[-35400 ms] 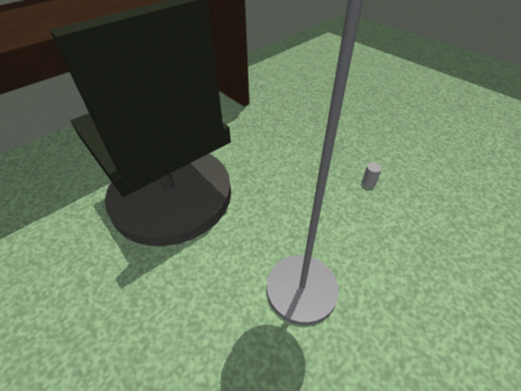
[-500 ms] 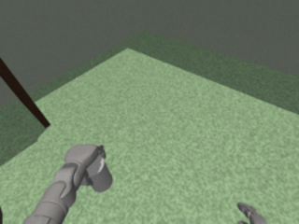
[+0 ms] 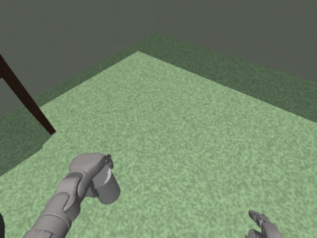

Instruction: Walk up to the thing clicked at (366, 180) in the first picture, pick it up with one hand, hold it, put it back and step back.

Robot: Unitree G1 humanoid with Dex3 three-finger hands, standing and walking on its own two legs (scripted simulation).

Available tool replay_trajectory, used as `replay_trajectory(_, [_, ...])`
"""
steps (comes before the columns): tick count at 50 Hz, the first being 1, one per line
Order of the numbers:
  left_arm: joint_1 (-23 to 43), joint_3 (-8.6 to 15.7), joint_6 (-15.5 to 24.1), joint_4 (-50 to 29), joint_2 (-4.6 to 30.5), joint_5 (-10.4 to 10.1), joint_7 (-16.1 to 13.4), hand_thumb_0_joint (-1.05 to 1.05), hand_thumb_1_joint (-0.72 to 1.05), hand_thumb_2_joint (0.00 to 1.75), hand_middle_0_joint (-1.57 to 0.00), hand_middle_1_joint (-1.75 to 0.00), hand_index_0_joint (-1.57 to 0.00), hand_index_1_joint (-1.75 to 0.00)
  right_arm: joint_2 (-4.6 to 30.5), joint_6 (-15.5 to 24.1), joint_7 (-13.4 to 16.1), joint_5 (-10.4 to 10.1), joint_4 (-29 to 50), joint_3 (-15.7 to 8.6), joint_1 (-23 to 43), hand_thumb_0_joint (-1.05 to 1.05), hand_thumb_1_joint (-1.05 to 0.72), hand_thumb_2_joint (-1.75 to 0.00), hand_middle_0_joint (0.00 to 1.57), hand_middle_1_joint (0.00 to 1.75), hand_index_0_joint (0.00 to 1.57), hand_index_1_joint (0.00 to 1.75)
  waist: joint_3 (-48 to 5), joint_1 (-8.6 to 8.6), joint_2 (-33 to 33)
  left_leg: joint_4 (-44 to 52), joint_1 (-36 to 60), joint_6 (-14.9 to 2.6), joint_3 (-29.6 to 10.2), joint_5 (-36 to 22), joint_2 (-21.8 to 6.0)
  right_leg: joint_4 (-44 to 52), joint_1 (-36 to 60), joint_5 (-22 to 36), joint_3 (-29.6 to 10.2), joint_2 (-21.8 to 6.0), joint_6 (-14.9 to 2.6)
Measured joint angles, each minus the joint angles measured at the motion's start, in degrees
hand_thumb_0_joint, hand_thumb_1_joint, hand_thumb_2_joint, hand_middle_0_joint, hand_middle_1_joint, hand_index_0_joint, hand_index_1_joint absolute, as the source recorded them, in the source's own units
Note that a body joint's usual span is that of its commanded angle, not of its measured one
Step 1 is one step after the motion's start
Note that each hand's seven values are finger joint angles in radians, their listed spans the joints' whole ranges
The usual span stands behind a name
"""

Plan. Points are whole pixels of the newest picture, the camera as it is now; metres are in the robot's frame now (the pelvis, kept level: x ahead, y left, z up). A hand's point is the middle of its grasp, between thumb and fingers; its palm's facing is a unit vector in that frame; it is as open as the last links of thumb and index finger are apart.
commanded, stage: hold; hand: left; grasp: from above
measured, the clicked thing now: (104, 184) +0.31 +0.21 -0.09
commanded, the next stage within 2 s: crouch in 0.50 s
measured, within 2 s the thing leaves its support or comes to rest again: neither
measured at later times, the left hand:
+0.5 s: hand (94, 179) +0.29 +0.22 -0.03, palm faces -0.44 -0.06 -0.90, open 9.9 cm
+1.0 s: hand (98, 194) +0.28 +0.23 -0.11, palm faces -0.46 -0.02 -0.89, open 9.9 cm
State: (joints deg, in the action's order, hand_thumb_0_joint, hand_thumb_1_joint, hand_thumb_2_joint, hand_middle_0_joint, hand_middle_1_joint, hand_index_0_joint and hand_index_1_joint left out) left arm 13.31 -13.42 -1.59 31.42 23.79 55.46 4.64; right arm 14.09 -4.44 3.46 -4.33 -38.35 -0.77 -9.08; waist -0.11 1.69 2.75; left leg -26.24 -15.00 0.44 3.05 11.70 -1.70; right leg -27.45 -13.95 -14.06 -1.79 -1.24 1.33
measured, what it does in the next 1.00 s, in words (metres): stands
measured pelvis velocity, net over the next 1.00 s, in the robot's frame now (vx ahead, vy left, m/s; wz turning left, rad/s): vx -0.01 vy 0.00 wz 0.02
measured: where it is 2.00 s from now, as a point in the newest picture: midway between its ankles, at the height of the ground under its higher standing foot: outside the picture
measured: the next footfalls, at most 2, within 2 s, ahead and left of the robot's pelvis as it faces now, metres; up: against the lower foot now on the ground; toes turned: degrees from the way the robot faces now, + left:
none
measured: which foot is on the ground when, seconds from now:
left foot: down 0.00-1.00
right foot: down 0.00-1.00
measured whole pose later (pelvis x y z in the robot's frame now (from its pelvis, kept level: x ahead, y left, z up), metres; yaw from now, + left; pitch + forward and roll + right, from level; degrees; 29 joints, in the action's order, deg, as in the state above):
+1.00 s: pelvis -0.01 +0.00 -0.02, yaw +1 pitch +8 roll +0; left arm 19.6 -12.2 2.1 51.2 21.1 61.9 -10.5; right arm 14.2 -4.2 1.5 -2.1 -39.8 -2.1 -9.7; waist -1.8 -1.0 0.4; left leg -39.6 -31.2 0.5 1.5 15.9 -1.9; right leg -39.9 -29.2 -18.3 -0.7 -1.2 1.3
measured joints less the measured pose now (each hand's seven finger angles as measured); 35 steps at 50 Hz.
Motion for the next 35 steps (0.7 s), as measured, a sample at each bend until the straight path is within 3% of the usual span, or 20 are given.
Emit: replay_trajectory(35, [0.2,0.3,0.0,1.8,-0.7,0.4,-0.9,0.01,0.04,0.55,-0.84,-0.52,-0.66,-0.55,0.2,-0.8,-0.1,0.0,0.0,-0.3,-0.5,0.01,-0.91,-0.91,0.20,0.30,0.20,0.30,-0.2,-0.48,0.0,0.9,0.5,0.01,-0.1,-0.5,0.0,0.7,0.5,0.4,0.1,0.0,-0.04])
